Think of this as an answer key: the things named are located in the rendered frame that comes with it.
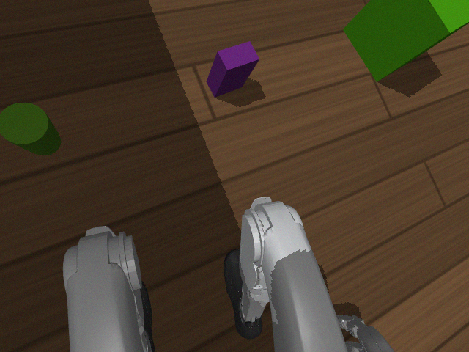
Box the left robot foot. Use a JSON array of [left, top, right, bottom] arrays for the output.
[[140, 281, 155, 352]]

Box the right robot hand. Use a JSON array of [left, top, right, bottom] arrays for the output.
[[336, 315, 394, 352]]

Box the right robot foot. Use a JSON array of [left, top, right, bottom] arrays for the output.
[[224, 249, 262, 339]]

